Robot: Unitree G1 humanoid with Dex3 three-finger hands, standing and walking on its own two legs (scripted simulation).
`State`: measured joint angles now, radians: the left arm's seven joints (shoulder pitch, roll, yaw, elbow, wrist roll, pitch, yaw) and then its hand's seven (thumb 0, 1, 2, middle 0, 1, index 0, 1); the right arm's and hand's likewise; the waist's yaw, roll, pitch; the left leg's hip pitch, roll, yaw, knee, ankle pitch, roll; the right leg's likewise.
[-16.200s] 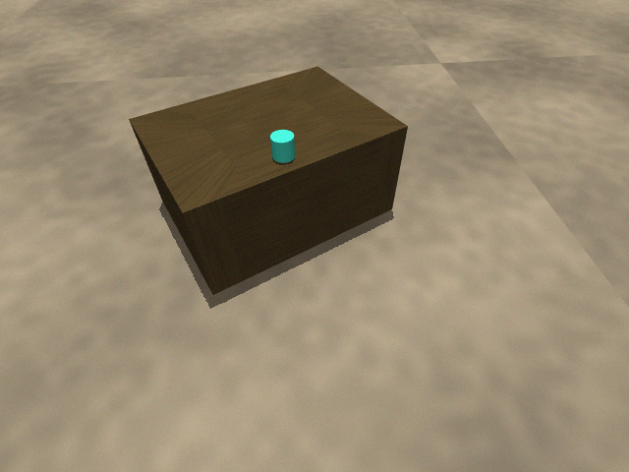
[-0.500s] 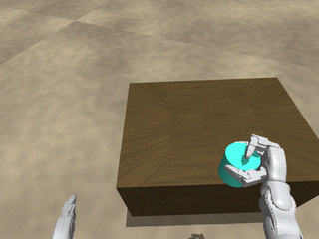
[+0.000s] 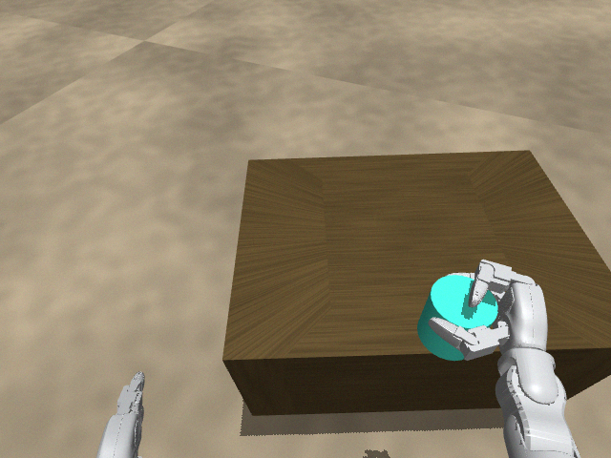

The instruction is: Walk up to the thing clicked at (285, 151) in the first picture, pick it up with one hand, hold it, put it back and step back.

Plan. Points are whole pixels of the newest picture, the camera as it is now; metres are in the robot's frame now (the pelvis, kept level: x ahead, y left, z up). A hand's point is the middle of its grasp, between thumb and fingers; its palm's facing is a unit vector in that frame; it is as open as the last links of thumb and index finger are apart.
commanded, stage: hold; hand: right
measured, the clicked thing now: (454, 317) +0.32 -0.17 +0.01
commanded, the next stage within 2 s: crouch in 1.16 s
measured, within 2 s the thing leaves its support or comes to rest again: neither
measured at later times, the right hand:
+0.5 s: hand (464, 306) +0.32 -0.17 +0.04, palm faces +0.14 +0.99 -0.02, open 6.9 cm
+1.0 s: hand (466, 300) +0.33 -0.17 +0.05, palm faces +0.15 +0.99 -0.02, open 6.9 cm
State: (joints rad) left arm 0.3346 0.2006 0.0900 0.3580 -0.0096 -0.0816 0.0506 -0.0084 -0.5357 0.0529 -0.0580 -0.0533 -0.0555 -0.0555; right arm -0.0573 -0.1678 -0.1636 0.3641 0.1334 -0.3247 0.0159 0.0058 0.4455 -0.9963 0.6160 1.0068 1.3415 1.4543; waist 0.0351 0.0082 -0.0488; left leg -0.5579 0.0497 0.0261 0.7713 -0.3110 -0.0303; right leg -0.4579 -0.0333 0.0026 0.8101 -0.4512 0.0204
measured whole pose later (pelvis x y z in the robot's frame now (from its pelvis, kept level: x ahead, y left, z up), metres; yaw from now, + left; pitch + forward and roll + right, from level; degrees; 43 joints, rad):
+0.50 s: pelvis +0.00 +0.00 +0.00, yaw +0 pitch +6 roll +0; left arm 0.33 0.20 0.08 0.36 -0.01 -0.09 0.05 -0.01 -0.53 0.05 -0.06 -0.05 -0.06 -0.05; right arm -0.06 -0.17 -0.17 0.39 0.13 -0.34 0.02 0.01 0.45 -1.00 0.61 1.01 1.35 1.46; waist 0.04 0.01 -0.05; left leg -0.57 0.05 0.03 0.77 -0.31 -0.03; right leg -0.47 -0.03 0.00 0.81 -0.45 0.02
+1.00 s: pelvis +0.00 +0.00 +0.00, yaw +0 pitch +6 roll +0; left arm 0.33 0.20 0.09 0.36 -0.01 -0.08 0.05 -0.01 -0.53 0.05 -0.06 -0.05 -0.06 -0.05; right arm -0.08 -0.17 -0.17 0.40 0.13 -0.34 0.01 0.01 0.44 -1.00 0.61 1.01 1.34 1.44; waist 0.04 0.01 -0.05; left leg -0.56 0.05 0.02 0.77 -0.31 -0.03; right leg -0.46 -0.03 0.00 0.80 -0.45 0.02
